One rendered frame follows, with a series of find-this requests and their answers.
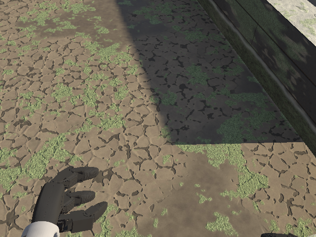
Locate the robot left hand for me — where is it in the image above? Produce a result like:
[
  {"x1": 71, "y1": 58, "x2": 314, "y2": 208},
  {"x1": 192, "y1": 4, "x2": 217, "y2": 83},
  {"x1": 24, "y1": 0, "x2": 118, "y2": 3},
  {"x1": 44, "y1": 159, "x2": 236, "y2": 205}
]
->
[{"x1": 31, "y1": 166, "x2": 108, "y2": 233}]

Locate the robot left forearm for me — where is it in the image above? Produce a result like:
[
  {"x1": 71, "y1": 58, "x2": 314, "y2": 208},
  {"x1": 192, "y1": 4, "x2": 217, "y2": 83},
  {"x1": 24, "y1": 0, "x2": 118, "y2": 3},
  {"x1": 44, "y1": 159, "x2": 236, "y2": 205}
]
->
[{"x1": 21, "y1": 221, "x2": 60, "y2": 237}]

